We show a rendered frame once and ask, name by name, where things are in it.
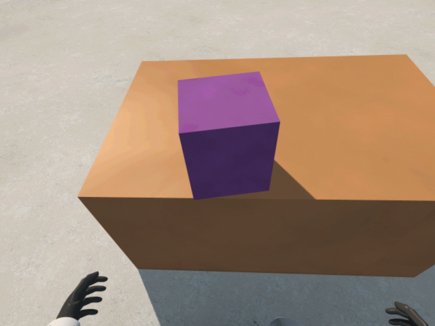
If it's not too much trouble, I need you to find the pedestal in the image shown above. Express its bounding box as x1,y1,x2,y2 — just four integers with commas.
77,54,435,278

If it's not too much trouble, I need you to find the robot right hand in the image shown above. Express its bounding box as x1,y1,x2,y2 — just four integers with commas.
385,302,429,326

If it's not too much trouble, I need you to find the robot left hand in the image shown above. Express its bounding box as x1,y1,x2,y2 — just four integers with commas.
56,272,108,321

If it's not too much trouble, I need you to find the carton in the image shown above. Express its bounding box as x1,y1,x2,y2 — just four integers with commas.
177,71,280,200

